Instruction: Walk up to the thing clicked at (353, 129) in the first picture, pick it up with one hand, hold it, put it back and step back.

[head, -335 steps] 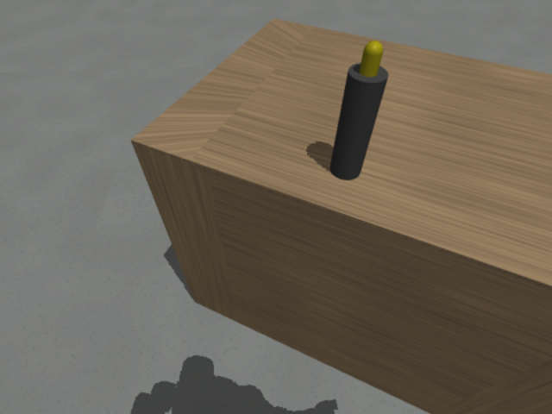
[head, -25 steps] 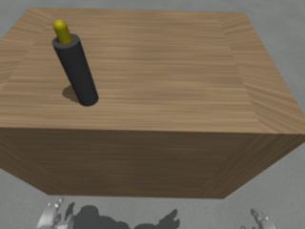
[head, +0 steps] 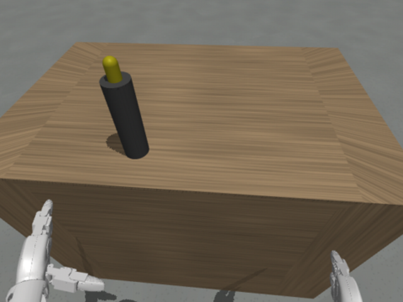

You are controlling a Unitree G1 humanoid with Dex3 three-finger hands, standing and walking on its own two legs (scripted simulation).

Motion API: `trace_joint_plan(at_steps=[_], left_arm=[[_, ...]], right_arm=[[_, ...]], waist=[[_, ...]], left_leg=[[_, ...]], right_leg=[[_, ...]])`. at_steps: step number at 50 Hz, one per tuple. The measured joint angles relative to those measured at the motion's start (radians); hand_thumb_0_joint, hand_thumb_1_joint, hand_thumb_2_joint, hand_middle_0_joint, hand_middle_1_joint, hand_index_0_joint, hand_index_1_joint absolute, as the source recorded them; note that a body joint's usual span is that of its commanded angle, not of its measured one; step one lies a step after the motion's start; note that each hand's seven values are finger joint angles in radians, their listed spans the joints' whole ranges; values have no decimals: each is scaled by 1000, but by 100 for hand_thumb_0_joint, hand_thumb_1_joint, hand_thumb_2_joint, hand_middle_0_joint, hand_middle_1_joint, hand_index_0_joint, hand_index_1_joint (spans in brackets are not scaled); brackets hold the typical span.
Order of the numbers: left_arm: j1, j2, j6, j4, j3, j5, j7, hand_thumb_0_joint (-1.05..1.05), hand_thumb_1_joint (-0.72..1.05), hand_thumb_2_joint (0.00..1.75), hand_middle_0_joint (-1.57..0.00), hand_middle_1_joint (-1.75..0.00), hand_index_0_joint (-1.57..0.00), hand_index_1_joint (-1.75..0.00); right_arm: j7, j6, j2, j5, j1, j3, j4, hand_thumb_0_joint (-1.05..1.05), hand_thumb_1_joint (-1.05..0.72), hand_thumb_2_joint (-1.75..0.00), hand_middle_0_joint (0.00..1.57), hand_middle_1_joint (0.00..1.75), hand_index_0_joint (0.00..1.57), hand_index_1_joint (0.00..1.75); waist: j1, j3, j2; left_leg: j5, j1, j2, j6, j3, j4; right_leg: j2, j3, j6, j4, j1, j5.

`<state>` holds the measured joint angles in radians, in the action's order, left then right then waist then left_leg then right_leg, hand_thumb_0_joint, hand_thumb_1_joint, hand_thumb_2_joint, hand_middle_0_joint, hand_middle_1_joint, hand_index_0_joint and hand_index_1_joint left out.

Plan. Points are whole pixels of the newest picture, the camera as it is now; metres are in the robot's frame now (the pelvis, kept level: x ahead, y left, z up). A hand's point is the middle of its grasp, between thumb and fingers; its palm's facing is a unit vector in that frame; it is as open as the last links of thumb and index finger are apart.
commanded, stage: rise first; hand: left
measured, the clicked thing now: (125, 111) +0.45 +0.20 +0.15
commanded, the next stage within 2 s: go down in 1.24 s
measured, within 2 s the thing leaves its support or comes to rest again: neither
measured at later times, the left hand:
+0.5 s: hand (38, 244) +0.17 +0.27 +0.12, palm faces +0.38 -0.81 -0.45, open 17.5 cm
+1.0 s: hand (19, 229) +0.17 +0.26 +0.17, palm faces +0.43 -0.78 -0.45, open 17.6 cm
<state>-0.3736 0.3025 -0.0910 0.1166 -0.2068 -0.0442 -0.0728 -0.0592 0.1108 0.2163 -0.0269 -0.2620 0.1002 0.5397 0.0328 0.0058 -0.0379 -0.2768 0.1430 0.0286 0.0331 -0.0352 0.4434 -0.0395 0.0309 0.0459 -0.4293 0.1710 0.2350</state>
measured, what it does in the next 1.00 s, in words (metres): stands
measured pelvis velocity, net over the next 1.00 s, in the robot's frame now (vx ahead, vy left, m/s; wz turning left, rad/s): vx -0.03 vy -0.01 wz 0.02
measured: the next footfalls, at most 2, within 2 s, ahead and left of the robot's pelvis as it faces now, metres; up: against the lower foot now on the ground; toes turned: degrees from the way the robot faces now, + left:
none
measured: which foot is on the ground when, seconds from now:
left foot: down 0.00-1.00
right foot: down 0.00-1.00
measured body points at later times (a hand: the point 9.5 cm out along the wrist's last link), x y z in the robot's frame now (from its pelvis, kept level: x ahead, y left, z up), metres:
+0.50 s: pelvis -0.02 -0.01 +0.00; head -0.02 -0.03 +0.45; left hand +0.14 +0.31 +0.14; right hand +0.15 -0.28 -0.09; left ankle -0.02 +0.14 -0.74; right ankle +0.00 -0.15 -0.74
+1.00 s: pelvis -0.03 -0.01 +0.00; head -0.03 -0.03 +0.45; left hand +0.14 +0.30 +0.19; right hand +0.14 -0.28 -0.08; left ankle -0.02 +0.14 -0.74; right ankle +0.00 -0.15 -0.74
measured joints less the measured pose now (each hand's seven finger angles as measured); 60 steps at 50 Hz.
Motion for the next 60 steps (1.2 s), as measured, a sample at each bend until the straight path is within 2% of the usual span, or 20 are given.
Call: trace_joint_plan(at_steps=[7, 18, 30, 41, 60], left_arm=[[-56, 13, -29, -140, -43, -3, 32, -1, -49, 1, -5, -4, -5, -4], [-67, 34, -91, -254, -105, 3, 39, -1, -53, 1, -5, -4, -5, -4], [-56, 51, -161, -307, -154, 2, 51, -1, -53, 1, -5, -3, -4, -4], [0, 60, -212, -325, -179, 4, 50, -1, -54, 2, -5, -3, -4, -4], [-2, 71, -259, -404, -208, -2, 54, -1, -58, 7, -5, -4, -4, -6]], right_arm=[[20, -19, 1, 0, -44, 27, -19, 0, 46, -2, 5, 5, 5, 5], [16, -12, 20, 14, -9, 78, 38, -1, 50, -1, 5, 5, 5, 5], [16, 5, 13, 12, 4, 91, 86, -1, 52, -1, 5, 5, 5, 5], [15, 30, 8, 10, 14, 91, 99, -1, 53, -2, 5, 5, 5, 5], [26, 48, 8, -2, -11, 105, 57, -1, 51, -4, 5, 5, 5, 5]], waist=[[4, 9, -5], [15, 40, -13], [28, 44, -16], [25, 50, -13], [30, 50, -10]], left_leg=[[1, -19, -1, 3, -7, -5], [14, -27, 1, 8, -16, -6], [29, -21, -2, 11, -26, -5], [39, -17, -6, 10, -24, -6], [35, -20, -10, 4, -19, -2]], right_leg=[[-1, -7, -2, -5, -17, 7], [0, -15, -8, -13, -24, 1], [-2, -25, -11, -25, -18, -4], [-6, -23, -9, -28, -12, -13], [-10, -18, -4, -23, -17, -15]])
